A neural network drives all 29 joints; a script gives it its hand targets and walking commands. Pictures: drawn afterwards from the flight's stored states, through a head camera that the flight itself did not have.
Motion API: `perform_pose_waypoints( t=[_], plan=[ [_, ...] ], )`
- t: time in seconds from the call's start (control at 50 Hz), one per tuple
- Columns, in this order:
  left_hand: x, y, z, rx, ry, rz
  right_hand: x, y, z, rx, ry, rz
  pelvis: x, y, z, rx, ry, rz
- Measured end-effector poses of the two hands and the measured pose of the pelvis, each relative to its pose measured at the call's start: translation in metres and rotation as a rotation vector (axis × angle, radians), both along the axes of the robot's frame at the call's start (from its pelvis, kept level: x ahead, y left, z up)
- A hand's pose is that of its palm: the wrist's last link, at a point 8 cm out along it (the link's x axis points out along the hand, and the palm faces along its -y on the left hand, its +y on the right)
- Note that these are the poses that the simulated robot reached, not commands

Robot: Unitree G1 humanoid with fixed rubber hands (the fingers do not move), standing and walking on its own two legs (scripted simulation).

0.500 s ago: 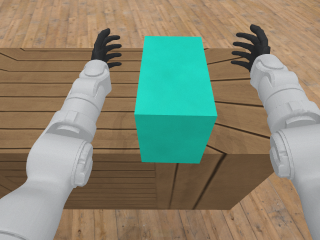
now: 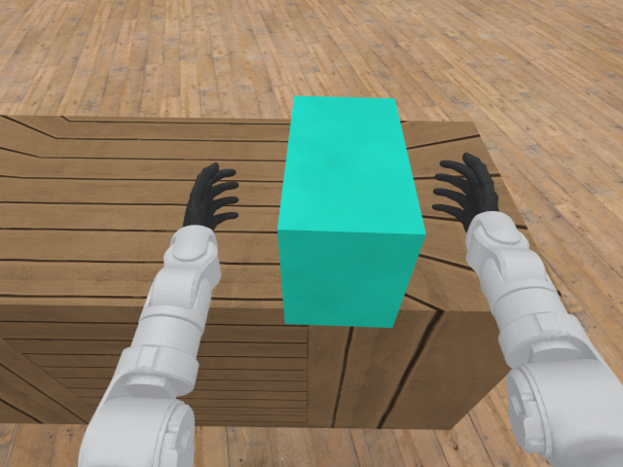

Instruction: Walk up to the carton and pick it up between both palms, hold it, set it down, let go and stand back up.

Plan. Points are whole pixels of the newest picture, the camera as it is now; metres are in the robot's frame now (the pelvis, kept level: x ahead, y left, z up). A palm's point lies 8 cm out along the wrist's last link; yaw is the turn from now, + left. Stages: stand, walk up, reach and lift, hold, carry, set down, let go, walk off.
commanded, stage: set down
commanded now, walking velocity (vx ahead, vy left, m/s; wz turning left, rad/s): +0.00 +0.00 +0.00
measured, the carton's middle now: (341, 207) +0.52 -0.04 +0.03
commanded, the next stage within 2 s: none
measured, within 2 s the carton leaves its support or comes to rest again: neither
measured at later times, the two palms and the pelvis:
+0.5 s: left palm (204, 304) +0.32 +0.15 +0.06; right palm (506, 305) +0.32 -0.24 +0.06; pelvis -0.03 -0.01 -0.01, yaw -1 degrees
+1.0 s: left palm (205, 353) +0.27 +0.14 +0.01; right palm (486, 344) +0.29 -0.22 +0.02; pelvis +0.01 -0.01 +0.00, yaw +0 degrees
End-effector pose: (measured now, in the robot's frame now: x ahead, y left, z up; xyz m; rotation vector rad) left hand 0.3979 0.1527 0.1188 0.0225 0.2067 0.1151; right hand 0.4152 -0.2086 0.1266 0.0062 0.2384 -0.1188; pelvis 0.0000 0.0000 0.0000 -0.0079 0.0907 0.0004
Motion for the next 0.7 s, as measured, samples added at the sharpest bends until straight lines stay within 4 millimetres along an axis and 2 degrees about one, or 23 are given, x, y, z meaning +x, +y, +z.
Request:
perform_pose_waypoints(
  t=[0.12, 0.26, 0.34, 0.38, 0.44, 0.56, 0.7],
  plan=[
    [-0.034, 0.002, -0.02, 0.007, -0.001, 0.002, -0.037, -0.005, -0.026, -0.003, 0.002, -0.007, -0.01, 0.001, 0.0, 0.001, -0.061, 0.0],
    [-0.078, 0.011, -0.069, 0.017, 0.048, 0.031, -0.089, -0.027, -0.077, -0.027, 0.054, -0.022, -0.019, 0.0, -0.002, 0.005, -0.102, 0.001],
    [-0.099, 0.017, -0.089, 0.008, 0.055, 0.055, -0.112, -0.041, -0.091, -0.029, 0.044, -0.037, -0.024, -0.001, -0.004, 0.008, -0.089, -0.006],
    [-0.1, 0.014, -0.089, -0.001, 0.038, 0.056, -0.114, -0.043, -0.088, -0.025, 0.025, -0.034, -0.026, -0.002, -0.006, 0.01, -0.072, -0.009],
    [-0.092, 0.005, -0.077, -0.012, -0.005, 0.039, -0.107, -0.04, -0.077, -0.019, -0.002, -0.01, -0.031, -0.004, -0.008, 0.014, -0.05, -0.012],
    [-0.076, -0.013, -0.051, -0.014, -0.074, 0.001, -0.091, -0.018, -0.063, -0.006, -0.025, 0.044, -0.033, -0.008, -0.009, 0.017, -0.063, -0.015],
    [-0.082, -0.003, -0.068, -0.005, 0.01, 0.041, -0.085, -0.007, -0.063, 0.009, -0.002, 0.017, -0.025, -0.012, -0.008, 0.015, -0.088, -0.007]
  ],
)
